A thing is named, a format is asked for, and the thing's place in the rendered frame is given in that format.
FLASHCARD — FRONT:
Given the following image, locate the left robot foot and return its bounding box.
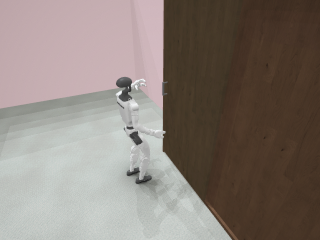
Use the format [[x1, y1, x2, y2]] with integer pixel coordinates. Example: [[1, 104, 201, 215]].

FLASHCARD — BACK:
[[126, 167, 140, 176]]

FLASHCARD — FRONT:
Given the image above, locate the robot right upper arm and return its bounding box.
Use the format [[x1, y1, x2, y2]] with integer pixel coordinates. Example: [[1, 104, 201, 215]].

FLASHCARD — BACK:
[[128, 101, 140, 130]]

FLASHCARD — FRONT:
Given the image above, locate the wardrobe door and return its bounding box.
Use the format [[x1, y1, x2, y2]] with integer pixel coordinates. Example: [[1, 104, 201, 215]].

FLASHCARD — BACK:
[[206, 0, 320, 240], [163, 0, 243, 201]]

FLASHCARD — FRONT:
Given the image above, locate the left robot hand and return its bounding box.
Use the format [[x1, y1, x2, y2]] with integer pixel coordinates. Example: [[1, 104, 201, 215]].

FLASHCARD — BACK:
[[133, 79, 146, 91]]

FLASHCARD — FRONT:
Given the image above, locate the handle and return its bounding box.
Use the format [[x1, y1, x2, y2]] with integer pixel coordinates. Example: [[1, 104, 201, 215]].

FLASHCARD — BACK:
[[162, 82, 168, 96]]

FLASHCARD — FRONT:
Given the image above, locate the robot right forearm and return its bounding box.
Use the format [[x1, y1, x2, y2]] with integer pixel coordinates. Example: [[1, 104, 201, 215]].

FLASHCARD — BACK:
[[136, 123, 156, 136]]

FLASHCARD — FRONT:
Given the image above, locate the right robot hand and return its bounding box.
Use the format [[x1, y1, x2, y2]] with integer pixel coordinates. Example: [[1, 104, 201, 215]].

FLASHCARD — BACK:
[[154, 130, 166, 139]]

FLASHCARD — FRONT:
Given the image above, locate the robot left shin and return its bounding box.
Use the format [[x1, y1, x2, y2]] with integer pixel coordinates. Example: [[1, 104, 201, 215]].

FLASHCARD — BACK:
[[129, 146, 140, 172]]

